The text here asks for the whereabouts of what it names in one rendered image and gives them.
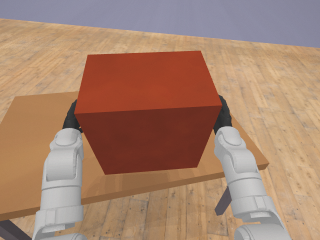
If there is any left robot forearm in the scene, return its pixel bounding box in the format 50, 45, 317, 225
32, 128, 84, 240

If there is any robot left hand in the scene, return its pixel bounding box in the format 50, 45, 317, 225
62, 99, 83, 133

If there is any robot right hand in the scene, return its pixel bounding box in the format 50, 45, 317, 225
213, 94, 233, 135

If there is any table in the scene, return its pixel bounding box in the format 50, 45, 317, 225
0, 91, 269, 240

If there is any robot right upper arm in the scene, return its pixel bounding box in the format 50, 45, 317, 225
234, 223, 291, 240

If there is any right robot forearm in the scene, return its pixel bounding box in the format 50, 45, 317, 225
214, 126, 292, 240

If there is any carton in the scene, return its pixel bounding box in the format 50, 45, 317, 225
74, 50, 223, 175

